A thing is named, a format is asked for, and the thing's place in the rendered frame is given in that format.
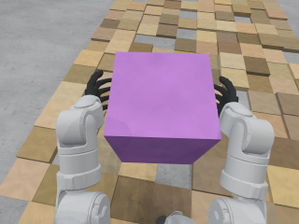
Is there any right robot thigh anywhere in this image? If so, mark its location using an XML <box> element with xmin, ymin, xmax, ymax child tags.
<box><xmin>164</xmin><ymin>215</ymin><xmax>196</xmax><ymax>224</ymax></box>

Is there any robot left upper arm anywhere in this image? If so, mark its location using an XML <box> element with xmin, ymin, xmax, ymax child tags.
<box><xmin>54</xmin><ymin>191</ymin><xmax>110</xmax><ymax>224</ymax></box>

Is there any robot right shin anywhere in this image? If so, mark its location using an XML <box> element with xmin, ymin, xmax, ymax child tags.
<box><xmin>164</xmin><ymin>211</ymin><xmax>183</xmax><ymax>224</ymax></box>

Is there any right robot forearm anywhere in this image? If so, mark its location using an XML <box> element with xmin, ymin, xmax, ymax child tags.
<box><xmin>219</xmin><ymin>102</ymin><xmax>275</xmax><ymax>224</ymax></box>

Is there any left robot forearm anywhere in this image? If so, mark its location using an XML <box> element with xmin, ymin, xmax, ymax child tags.
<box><xmin>54</xmin><ymin>94</ymin><xmax>105</xmax><ymax>224</ymax></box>

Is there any robot right upper arm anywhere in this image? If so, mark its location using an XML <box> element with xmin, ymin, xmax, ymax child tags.
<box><xmin>207</xmin><ymin>197</ymin><xmax>266</xmax><ymax>224</ymax></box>

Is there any carton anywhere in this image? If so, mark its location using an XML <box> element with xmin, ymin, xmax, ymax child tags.
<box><xmin>104</xmin><ymin>51</ymin><xmax>221</xmax><ymax>165</ymax></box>

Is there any right robot hand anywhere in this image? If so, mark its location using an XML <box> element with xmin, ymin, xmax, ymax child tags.
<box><xmin>213</xmin><ymin>76</ymin><xmax>239</xmax><ymax>118</ymax></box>

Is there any left robot hand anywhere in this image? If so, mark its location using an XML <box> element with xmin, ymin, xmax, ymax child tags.
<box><xmin>85</xmin><ymin>70</ymin><xmax>112</xmax><ymax>110</ymax></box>

